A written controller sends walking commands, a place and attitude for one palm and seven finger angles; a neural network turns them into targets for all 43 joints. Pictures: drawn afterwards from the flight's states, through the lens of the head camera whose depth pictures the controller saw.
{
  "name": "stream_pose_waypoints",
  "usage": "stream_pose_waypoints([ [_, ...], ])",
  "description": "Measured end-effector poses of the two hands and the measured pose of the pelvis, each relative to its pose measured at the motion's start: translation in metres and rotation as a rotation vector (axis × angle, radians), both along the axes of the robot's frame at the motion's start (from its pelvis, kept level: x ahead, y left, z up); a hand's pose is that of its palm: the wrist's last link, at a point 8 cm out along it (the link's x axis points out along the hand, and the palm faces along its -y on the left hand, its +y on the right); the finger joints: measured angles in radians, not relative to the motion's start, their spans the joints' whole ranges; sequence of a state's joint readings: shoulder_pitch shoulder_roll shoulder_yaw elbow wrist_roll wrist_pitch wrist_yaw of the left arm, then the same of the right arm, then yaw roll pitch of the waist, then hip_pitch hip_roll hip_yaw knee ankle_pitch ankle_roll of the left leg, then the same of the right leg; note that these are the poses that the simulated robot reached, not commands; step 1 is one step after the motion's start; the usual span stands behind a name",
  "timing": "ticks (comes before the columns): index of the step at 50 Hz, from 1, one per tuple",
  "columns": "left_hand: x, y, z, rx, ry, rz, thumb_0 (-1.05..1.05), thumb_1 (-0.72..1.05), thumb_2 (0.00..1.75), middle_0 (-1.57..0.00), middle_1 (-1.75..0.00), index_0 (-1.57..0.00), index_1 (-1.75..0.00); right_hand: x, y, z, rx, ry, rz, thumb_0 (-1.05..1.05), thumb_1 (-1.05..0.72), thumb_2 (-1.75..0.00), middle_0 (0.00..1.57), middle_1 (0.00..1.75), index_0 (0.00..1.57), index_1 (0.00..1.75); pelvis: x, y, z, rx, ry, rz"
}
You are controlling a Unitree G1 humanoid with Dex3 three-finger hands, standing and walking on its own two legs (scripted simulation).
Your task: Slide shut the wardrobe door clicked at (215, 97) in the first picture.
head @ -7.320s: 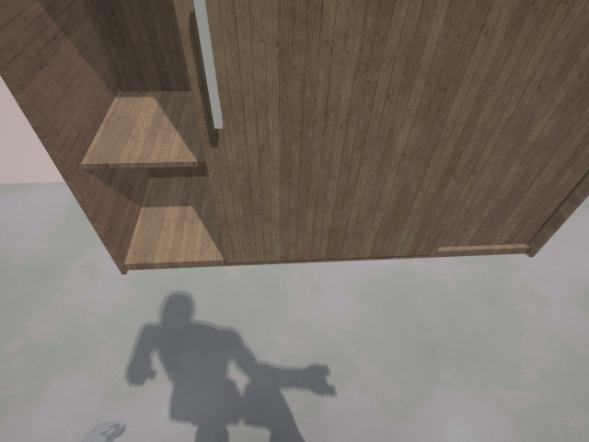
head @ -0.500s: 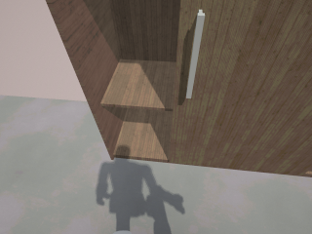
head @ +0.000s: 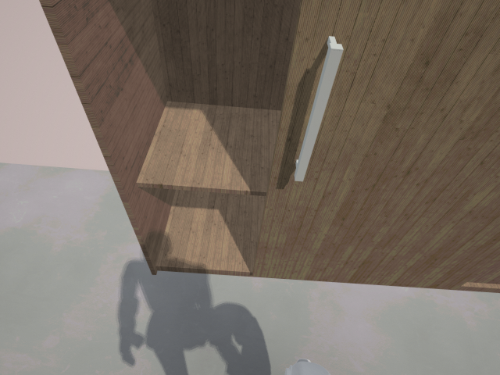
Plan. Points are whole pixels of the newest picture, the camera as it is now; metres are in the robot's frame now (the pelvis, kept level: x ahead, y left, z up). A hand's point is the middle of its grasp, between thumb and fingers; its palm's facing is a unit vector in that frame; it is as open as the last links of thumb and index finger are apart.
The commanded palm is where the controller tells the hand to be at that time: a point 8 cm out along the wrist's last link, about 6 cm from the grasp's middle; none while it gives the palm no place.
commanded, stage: take the last steps up to it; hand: right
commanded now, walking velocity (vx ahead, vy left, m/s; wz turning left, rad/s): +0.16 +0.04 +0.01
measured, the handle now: (312, 119) +0.57 -0.09 +0.10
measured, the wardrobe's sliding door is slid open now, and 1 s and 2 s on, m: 0.41 0.41 0.41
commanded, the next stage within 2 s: come to a stop and stand still in 0.04 s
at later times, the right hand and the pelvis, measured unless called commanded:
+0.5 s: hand out of the picture +0.15 -0.20 -0.18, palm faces +0.05 +0.97 -0.22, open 7.4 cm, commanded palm none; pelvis +0.09 +0.00 +0.00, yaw +1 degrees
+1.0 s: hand out of the picture +0.08 -0.14 -0.15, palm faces +0.07 +0.96 -0.28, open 7.4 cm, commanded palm none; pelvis +0.06 +0.05 +0.01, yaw +1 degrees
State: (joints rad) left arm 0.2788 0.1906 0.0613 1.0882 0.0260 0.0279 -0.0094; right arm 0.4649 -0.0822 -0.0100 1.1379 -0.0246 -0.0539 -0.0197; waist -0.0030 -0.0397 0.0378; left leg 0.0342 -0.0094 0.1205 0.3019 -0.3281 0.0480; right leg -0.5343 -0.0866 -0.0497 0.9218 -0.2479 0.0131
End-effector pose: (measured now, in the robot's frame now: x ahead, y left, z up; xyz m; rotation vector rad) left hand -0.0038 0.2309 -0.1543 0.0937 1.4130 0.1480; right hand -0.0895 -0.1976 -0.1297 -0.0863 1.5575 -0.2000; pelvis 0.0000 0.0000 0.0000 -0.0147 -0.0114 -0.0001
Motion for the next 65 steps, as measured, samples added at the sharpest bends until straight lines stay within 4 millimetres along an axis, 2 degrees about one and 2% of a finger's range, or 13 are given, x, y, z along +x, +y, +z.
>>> stream_pose_waypoints([
  [7,0.117,-0.027,-0.004,0.025,-0.141,-0.089,0.0,0.92,0.9,-0.2,-0.3,-0.2,-0.3,0.003,0.003,-0.015,0.068,0.135,-0.069,0.01,-0.91,-0.9,0.2,0.3,0.2,0.3,0.051,-0.021,-0.016,0.016,0.015,-0.002],
  [11,0.16,-0.045,0.002,0.041,-0.232,-0.088,0.0,0.92,0.9,-0.2,-0.3,-0.2,-0.3,0.04,-0.012,-0.027,0.074,0.13,-0.054,0.01,-0.91,-0.9,0.2,0.3,0.2,0.3,0.073,-0.029,-0.019,0.002,0.0,0.017],
  [15,0.178,-0.049,0.015,0.061,-0.259,-0.056,-0.02,0.94,0.9,-0.2,-0.3,-0.2,-0.3,0.103,-0.029,-0.029,0.046,0.019,-0.01,0.01,-0.91,-0.9,0.2,0.3,0.2,0.3,0.086,-0.03,-0.009,0.0,-0.011,0.028],
  [21,0.184,-0.028,0.023,0.084,-0.243,-0.048,-0.03,0.95,0.9,-0.21,-0.3,-0.2,-0.3,0.192,-0.046,-0.024,-0.014,-0.176,0.053,0.01,-0.91,-0.9,0.2,0.3,0.2,0.3,0.089,-0.019,-0.003,0.008,-0.012,0.022],
  [25,0.175,-0.006,0.018,0.081,-0.213,-0.037,-0.02,0.93,0.9,-0.21,-0.3,-0.2,-0.3,0.228,-0.046,-0.015,-0.06,-0.266,0.079,0.0,-0.91,-0.9,0.2,0.3,0.2,0.3,0.088,-0.003,-0.004,0.007,-0.014,0.024],
  [29,0.161,0.02,0.003,0.054,-0.186,-0.015,-0.01,0.92,0.9,-0.2,-0.3,-0.2,-0.3,0.245,-0.035,-0.006,-0.11,-0.318,0.112,0.0,-0.91,-0.9,0.2,0.3,0.2,0.3,0.086,0.018,-0.01,-0.007,-0.016,0.03],
  [34,0.137,0.049,-0.019,0.015,-0.137,0.022,0.0,0.91,0.9,-0.2,-0.3,-0.2,-0.3,0.237,-0.011,0.004,-0.149,-0.324,0.155,0.0,-0.91,-0.9,0.2,0.3,0.2,0.3,0.081,0.039,-0.016,-0.017,-0.015,0.026],
  [42,0.09,0.066,-0.01,-0.01,-0.023,0.01,0.0,0.91,0.9,-0.2,-0.3,-0.2,-0.3,0.206,0.014,0.021,-0.142,-0.284,0.116,0.01,-0.9,-0.9,0.2,0.3,0.2,0.3,0.071,0.053,0.002,-0.052,0.007,0.022],
  [47,0.077,0.067,-0.003,0.001,0.01,-0.018,0.0,0.91,0.9,-0.2,-0.3,-0.2,-0.3,0.181,0.015,0.021,-0.134,-0.265,0.078,0.01,-0.9,-0.9,0.2,0.3,0.21,0.3,0.064,0.052,0.006,-0.056,0.011,0.012],
  [52,0.082,0.057,0.005,0.019,-0.028,-0.04,0.0,0.91,0.9,-0.2,-0.3,-0.2,-0.3,0.148,0.006,0.013,-0.105,-0.214,0.047,0.01,-0.9,-0.9,0.2,0.3,0.21,0.3,0.056,0.041,0.006,-0.045,0.008,0.012],
  [58,0.093,0.025,0.012,0.06,-0.123,-0.057,0.0,0.91,0.9,-0.2,-0.3,-0.2,-0.3,0.116,-0.02,-0.011,-0.052,-0.149,0.013,0.01,-0.9,-0.9,0.2,0.3,0.2,0.3,0.047,0.014,-0.002,0.007,0.005,0.02],
  [61,0.086,0.003,0.016,0.072,-0.135,-0.051,0.0,0.91,0.9,-0.2,-0.3,-0.2,-0.3,0.108,-0.033,-0.023,-0.026,-0.121,0.009,0.01,-0.91,-0.9,0.2,0.3,0.2,0.3,0.045,0.001,-0.004,0.011,-0.005,0.021],
  [65,0.074,-0.014,0.021,0.079,-0.105,-0.035,0.0,0.93,0.9,-0.2,-0.3,-0.2,-0.3,0.109,-0.041,-0.023,-0.006,-0.107,0.027,0.01,-0.91,-0.9,0.2,0.3,0.2,0.3,0.048,-0.01,0.001,0.007,0.001,0.021],
])
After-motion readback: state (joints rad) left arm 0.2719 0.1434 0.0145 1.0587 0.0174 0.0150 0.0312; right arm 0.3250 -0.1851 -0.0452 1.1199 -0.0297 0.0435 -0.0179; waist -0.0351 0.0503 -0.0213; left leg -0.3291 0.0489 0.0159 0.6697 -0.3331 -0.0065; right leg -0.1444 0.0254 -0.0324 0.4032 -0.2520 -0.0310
